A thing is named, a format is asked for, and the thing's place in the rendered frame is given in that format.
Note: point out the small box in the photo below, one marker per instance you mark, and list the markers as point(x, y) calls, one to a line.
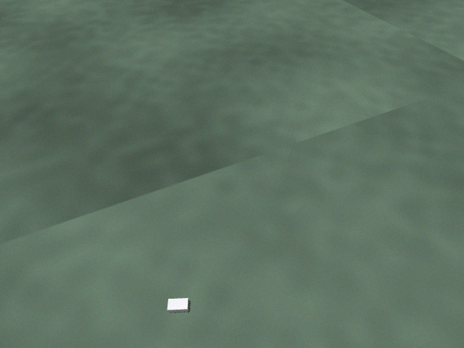
point(178, 305)

